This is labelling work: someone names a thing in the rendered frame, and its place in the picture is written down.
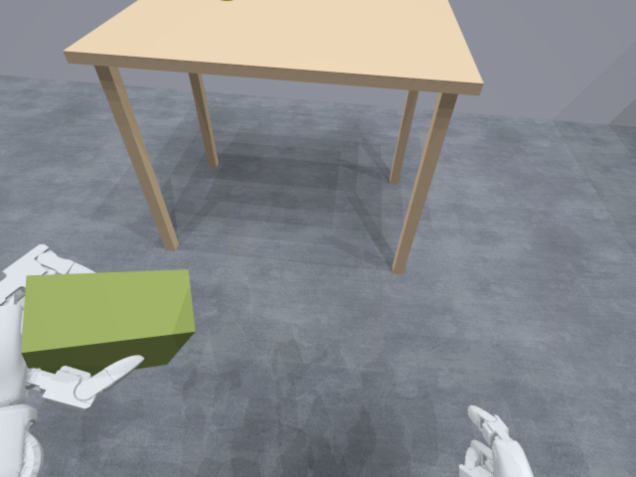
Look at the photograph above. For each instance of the sponge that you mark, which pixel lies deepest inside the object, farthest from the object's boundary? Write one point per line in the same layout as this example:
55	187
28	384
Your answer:
89	321

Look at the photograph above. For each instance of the robot left forearm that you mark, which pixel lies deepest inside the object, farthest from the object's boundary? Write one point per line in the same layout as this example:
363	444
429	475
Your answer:
21	454

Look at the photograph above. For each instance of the left robot hand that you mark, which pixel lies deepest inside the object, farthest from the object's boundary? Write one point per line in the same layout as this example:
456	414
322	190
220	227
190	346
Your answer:
68	387

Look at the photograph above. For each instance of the table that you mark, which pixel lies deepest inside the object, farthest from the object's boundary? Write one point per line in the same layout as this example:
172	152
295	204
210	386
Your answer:
415	45

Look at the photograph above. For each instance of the right robot hand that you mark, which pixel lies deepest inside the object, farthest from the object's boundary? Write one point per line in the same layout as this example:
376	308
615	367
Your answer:
506	459

